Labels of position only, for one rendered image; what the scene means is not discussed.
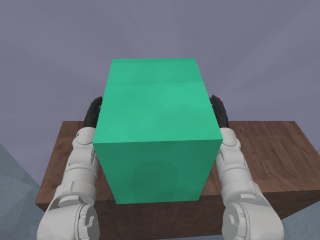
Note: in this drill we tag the robot left upper arm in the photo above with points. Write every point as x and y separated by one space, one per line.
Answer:
75 222

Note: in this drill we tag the left robot forearm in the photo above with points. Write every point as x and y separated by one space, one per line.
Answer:
79 178

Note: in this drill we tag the right robot forearm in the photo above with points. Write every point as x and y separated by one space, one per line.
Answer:
234 174

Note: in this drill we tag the pedestal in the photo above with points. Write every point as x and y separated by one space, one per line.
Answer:
281 160

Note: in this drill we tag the robot right upper arm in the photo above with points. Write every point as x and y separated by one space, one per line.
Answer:
247 221

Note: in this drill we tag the carton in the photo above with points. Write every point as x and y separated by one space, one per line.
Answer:
157 135

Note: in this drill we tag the left robot hand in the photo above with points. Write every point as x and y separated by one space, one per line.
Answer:
92 115

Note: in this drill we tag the right robot hand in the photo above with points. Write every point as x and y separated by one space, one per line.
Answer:
219 111

